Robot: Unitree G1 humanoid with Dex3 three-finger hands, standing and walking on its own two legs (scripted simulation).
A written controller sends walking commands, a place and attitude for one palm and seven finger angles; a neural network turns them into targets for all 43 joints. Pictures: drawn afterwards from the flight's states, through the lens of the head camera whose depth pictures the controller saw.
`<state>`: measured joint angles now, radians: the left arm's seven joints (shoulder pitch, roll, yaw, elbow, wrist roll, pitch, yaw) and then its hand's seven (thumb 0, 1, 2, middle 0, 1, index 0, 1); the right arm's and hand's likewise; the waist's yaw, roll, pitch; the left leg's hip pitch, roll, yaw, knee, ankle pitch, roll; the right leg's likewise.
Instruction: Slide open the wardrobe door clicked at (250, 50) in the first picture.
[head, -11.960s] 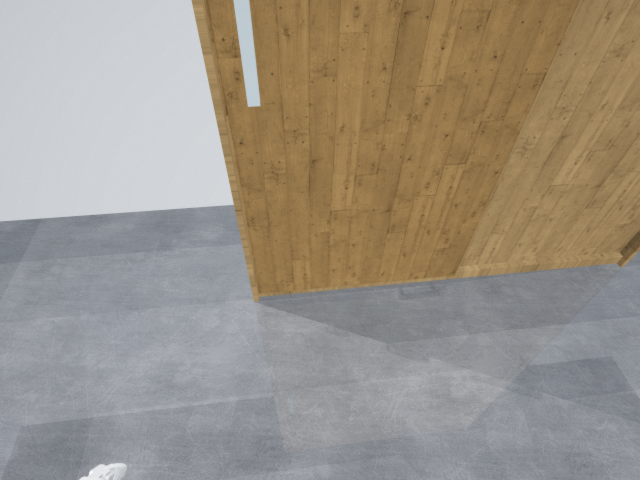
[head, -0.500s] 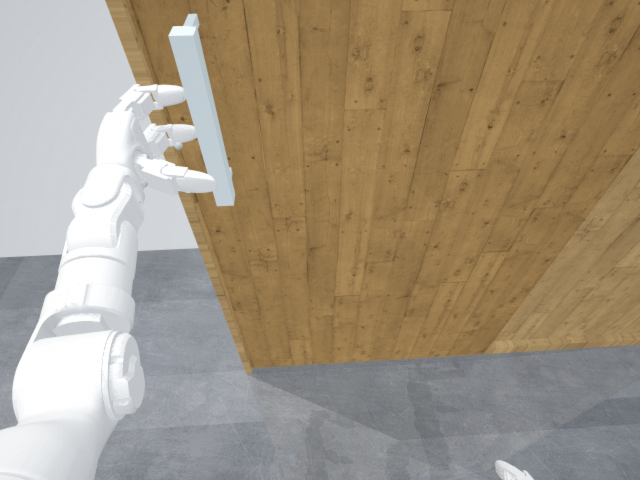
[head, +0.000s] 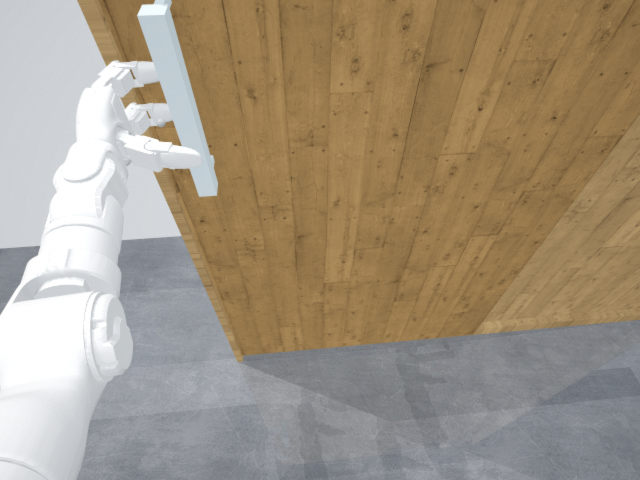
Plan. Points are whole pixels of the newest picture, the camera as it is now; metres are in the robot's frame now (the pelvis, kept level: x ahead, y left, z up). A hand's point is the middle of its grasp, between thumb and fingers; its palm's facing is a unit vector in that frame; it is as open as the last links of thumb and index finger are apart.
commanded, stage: slide the fingers in behind the handle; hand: left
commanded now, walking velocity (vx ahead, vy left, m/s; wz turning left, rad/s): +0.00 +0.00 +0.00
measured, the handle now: (188, 107) +0.53 +0.16 +0.19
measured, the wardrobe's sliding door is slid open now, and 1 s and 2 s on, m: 0.00 0.00 0.00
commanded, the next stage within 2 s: grip the handle and tug to test in 1.90 s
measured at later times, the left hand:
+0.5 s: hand (170, 127) +0.48 +0.17 +0.19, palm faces +0.06 -1.00 +0.02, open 13.9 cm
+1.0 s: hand (188, 124) +0.48 +0.15 +0.19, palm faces +0.07 -1.00 +0.01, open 14.0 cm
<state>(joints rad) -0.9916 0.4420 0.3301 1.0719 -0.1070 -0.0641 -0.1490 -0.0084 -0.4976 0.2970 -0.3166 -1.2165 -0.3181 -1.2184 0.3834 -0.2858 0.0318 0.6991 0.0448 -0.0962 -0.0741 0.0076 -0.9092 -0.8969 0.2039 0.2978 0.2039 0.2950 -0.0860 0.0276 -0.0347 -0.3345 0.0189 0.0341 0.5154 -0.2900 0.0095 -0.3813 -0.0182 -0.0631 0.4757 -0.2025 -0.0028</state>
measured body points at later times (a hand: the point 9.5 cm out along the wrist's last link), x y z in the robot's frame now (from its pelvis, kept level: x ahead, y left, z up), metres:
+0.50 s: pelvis +0.00 +0.00 +0.00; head +0.03 -0.01 +0.45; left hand +0.47 +0.22 +0.20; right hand +0.06 -0.26 -0.12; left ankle -0.02 +0.11 -0.74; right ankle +0.02 -0.12 -0.74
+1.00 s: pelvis +0.01 +0.00 +0.00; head +0.04 -0.01 +0.45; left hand +0.47 +0.20 +0.20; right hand +0.08 -0.26 -0.12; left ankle -0.02 +0.11 -0.74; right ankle +0.02 -0.12 -0.74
